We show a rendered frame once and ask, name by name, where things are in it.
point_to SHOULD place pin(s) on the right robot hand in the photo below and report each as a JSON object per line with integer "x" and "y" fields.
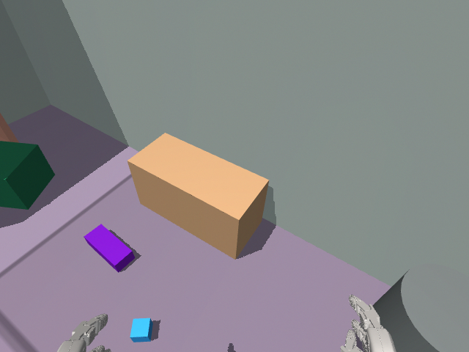
{"x": 373, "y": 336}

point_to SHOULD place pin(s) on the bookshelf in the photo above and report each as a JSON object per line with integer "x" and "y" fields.
{"x": 6, "y": 135}

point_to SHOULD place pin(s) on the left robot hand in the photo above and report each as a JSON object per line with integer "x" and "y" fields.
{"x": 84, "y": 334}

